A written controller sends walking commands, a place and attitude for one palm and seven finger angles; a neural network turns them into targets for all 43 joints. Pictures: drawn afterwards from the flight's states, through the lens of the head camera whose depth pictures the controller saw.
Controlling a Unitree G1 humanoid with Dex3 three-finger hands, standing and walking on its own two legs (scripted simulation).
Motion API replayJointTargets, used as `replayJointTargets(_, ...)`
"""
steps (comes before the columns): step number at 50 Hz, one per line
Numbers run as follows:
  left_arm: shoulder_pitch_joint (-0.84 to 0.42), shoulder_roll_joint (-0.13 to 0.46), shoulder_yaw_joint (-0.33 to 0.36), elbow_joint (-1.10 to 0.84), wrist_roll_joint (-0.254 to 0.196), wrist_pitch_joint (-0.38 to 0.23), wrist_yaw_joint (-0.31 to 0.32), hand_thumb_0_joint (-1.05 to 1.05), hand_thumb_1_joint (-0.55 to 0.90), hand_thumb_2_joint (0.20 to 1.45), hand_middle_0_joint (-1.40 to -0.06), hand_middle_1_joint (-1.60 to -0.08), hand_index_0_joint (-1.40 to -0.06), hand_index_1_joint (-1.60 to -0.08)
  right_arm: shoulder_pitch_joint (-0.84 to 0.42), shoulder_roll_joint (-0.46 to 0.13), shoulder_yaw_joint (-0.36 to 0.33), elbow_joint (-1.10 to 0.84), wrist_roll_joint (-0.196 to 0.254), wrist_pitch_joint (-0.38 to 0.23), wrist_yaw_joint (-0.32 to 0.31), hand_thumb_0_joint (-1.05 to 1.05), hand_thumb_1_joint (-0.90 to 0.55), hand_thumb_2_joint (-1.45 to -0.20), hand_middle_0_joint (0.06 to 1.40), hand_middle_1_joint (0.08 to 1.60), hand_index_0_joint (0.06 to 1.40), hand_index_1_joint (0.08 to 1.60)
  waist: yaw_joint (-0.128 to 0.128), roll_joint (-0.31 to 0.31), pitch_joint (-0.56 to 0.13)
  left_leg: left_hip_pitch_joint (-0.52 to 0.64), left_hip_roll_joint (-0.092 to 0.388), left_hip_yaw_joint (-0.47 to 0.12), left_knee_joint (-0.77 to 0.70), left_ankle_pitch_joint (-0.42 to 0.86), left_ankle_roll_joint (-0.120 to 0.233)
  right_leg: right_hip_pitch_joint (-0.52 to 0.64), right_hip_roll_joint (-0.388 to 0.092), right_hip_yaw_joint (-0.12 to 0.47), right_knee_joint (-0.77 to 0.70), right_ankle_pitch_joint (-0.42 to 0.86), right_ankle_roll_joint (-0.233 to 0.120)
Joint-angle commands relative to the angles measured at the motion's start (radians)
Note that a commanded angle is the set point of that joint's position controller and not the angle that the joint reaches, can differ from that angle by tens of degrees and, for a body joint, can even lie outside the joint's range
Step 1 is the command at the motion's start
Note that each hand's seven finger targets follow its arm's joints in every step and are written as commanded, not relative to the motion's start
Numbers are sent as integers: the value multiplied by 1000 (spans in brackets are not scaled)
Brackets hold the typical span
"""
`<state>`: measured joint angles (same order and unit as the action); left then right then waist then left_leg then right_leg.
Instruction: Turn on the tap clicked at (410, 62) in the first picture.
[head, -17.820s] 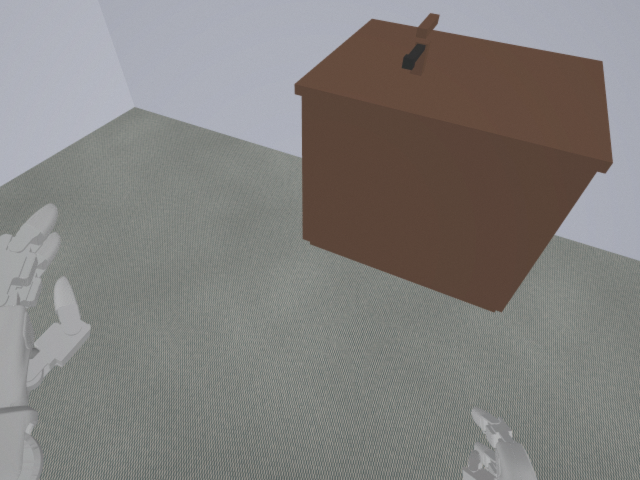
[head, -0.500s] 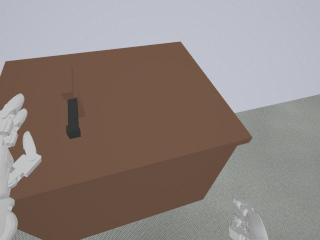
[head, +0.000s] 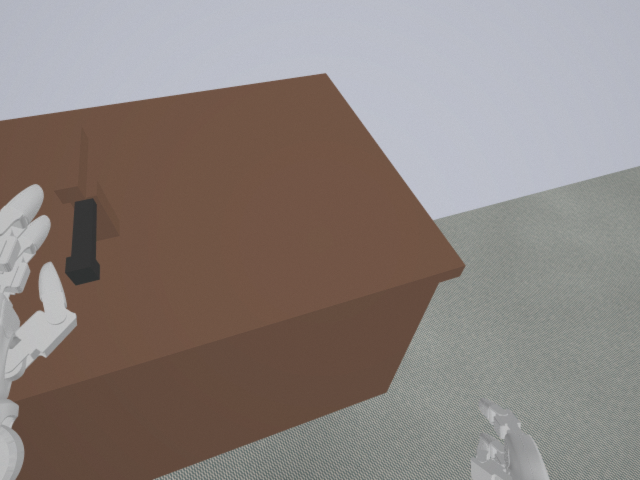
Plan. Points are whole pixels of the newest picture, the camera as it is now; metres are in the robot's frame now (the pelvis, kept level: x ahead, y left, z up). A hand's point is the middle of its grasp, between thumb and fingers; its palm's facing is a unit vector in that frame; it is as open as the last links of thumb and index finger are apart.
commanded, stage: come to a stop and stand still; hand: left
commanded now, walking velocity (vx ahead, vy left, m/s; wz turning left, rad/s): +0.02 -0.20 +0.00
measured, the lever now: (83, 268) +0.34 +0.32 +0.07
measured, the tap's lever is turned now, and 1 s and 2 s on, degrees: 0 0 0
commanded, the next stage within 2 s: look again from close up in 1.92 s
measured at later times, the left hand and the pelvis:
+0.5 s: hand (11, 316) +0.21 +0.28 +0.18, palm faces +0.42 -0.79 -0.45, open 7.4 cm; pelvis -0.03 +0.02 +0.00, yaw +0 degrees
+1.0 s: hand out of the picture +0.15 +0.34 +0.17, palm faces +0.40 -0.84 -0.36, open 7.4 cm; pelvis -0.08 +0.09 +0.00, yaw +0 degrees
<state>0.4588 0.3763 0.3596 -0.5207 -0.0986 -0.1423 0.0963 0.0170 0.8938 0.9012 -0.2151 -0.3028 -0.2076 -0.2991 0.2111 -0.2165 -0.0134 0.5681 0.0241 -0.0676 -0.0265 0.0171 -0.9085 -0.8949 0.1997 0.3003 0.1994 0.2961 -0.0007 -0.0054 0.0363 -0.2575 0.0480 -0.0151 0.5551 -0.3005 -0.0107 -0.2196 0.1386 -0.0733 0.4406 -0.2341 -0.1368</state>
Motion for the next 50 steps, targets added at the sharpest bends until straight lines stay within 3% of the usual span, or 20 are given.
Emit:
replayJointTargets(1, -30, 194, 143, -200, -13, -68, 26, 0, 900, 900, -200, -300, -200, -300, -90, -103, -43, -156, -2, -42, -8, 0, -900, -900, 200, 300, 200, 300, 5, -13, -147, 27, 23, 13, 11, 137, 45, 73, -271, 221, -109, 292, 133)
replayJointTargets(6, -30, 179, 132, -200, 5, -80, 38, 0, 900, 900, -200, -300, -200, -300, -112, -104, -35, -154, 0, -35, -7, 0, -900, -900, 200, 300, 200, 300, 10, 64, -164, 74, 33, 2, -43, 235, 58, 132, -239, 184, -92, 419, 217)
replayJointTargets(8, -16, 175, 130, -182, 12, -81, 47, 0, 900, 900, -200, -300, -200, -300, -115, -100, -30, -155, 2, -31, -5, 0, -900, -900, 200, 300, 200, 300, 13, 41, -163, 62, 22, 4, -37, 241, 56, 170, -240, 189, -104, 468, 234)
replayJointTargets(15, -17, 148, 97, -162, 20, -71, 51, 0, 900, 900, -200, -300, -200, -300, -121, -101, -21, -154, 0, -16, -6, 0, -900, -900, 200, 300, 200, 300, 14, 1, -136, 72, 15, -18, -70, 203, 58, 148, -252, 196, -148, 342, 211)
replayJointTargets(16, -1031, 948, 671, -399, 156, -168, 37, 0, 900, 900, -200, -300, -200, -300, 81, -121, -70, -94, -13, -102, -24, 0, -900, -900, 200, 300, 200, 300, 2, -168, 31, 34, -79, 223, -62, 182, 12, -9, -139, 118, -249, 855, 429)
replayJointTargets(17, -531, 383, 302, 158, 73, -141, -13, 0, 900, 900, -200, -300, -200, -300, -17, -56, -42, -82, -17, -109, -21, 0, -900, -900, 200, 300, 200, 300, 20, -97, -222, 16, -82, 152, -140, 215, 46, 261, -180, 60, -30, 961, 363)
replayJointTargets(18, -230, 237, 207, 238, 56, -124, -21, 0, 900, 900, -200, -300, -200, -300, -22, -130, -80, -143, 1, -129, -15, 0, -900, -900, 200, 300, 200, 300, 56, 12, -160, 158, -41, 167, -156, 301, 46, 149, -185, 162, 35, 1071, 386)
replayJointTargets(19, -111, 66, 41, 183, 21, -126, -32, 0, 900, 900, -200, -300, -200, -300, -36, -134, -74, -136, 10, -124, 13, 0, -900, -900, 200, 300, 200, 300, 35, 223, -258, 229, 30, 116, -138, 466, 90, 154, -206, 95, 218, 899, 307)
replayJointTargets(20, -123, 112, 64, 18, 36, -121, -22, 0, 900, 900, -200, -300, -200, -300, -56, -132, -72, -168, -1, -114, 33, 0, -900, -900, 200, 300, 200, 300, 46, 277, -299, 221, 100, 27, -115, 621, 110, 118, -205, 106, 269, 478, 226)
replayJointTargets(21, -116, 94, 33, -70, 37, -118, -21, 0, 900, 900, -200, -300, -200, -300, -83, -107, -55, -187, 3, -110, 46, 0, -900, -900, 200, 300, 200, 300, 53, 224, -263, 157, 119, 9, -110, 582, 98, 99, -194, 109, 200, 190, 201)
replayJointTargets(22, -65, 101, 34, -80, 42, -107, -18, 0, 900, 900, -200, -300, -200, -300, -83, -105, -48, -202, 8, -110, 48, 0, -900, -900, 200, 300, 200, 300, 54, 143, -220, 66, 108, 11, -98, 449, 87, 132, -191, 106, 111, 146, 191)
replayJointTargets(24, 35, 167, 97, -94, 41, -101, 7, 0, 900, 900, -200, -300, -200, -300, -87, -101, -33, -196, 15, -108, 44, 0, -900, -900, 200, 300, 200, 300, 49, 20, -165, -29, 54, 13, -65, 263, 65, 160, -213, 132, 3, 287, 169)
replayJointTargets(27, -63, 211, 163, -95, 19, -122, 24, 0, 900, 900, -200, -300, -200, -300, -79, -99, -30, -186, 4, -111, 15, 0, -900, -900, 200, 300, 200, 300, 31, -238, -131, -70, -51, 21, 85, -2, 33, 79, -349, 330, -167, 266, 152)
replayJointTargets(29, -112, 260, 210, -117, 20, -137, 35, 0, 900, 900, -200, -300, -200, -300, -82, -99, -26, -165, 1, -114, -2, 0, -900, -900, 200, 300, 200, 300, 37, -167, -111, -81, -50, -25, 163, -63, 33, 21, -396, 392, -223, 104, 97)
replayJointTargets(31, -166, 197, 152, -107, 25, -133, 42, 0, 900, 900, -200, -300, -200, -300, -79, -79, -8, -149, -9, -124, -17, 0, -900, -900, 200, 300, 200, 300, 26, -73, -110, -8, -46, -25, 43, -33, 38, -25, -380, 350, -217, -69, 50)
replayJointTargets(34, -220, 159, 87, -114, 38, -131, 43, 0, 900, 900, -200, -300, -200, -300, -94, -98, -6, -131, -17, -141, -29, 0, -900, -900, 200, 300, 200, 300, 31, 14, -82, 128, -24, -32, -133, 13, 59, -101, -273, 258, -214, -257, 107)
replayJointTargets(37, -246, 142, 46, -101, 60, -134, 34, 0, 900, 900, -200, -300, -200, -300, -81, -113, -4, -137, -17, -148, -28, 0, -900, -900, 200, 300, 200, 300, 33, 57, -49, -2, 5, -74, -218, -172, 71, -36, -213, 200, -174, -333, 129)
replayJointTargets(41, -248, 129, 42, -100, 83, -130, 29, 0, 900, 900, -200, -300, -200, -300, -83, -123, -13, -138, -12, -147, -11, 0, -900, -900, 200, 300, 200, 300, 31, 100, -76, -147, 63, -133, -329, -244, 85, 154, -146, 105, 25, -102, 143)
replayJointTargets(44, -208, 153, 78, -100, 96, -133, 20, 0, 900, 900, -200, -300, -200, -300, -94, -113, -12, -149, -10, -145, 4, 0, -900, -900, 200, 300, 200, 300, 37, 159, -47, -248, 96, -168, -398, -367, 97, 199, -121, 86, 107, -65, 147)
replayJointTargets(50, -201, 146, 97, -112, 103, -152, 9, 0, 900, 900, -200, -300, -200, -300, -80, -111, -23, -156, -16, -135, 22, 0, -900, -900, 200, 300, 200, 300, 32, 108, -33, -299, 85, -159, -385, -408, 82, 250, -115, 77, 70, -77, 135)
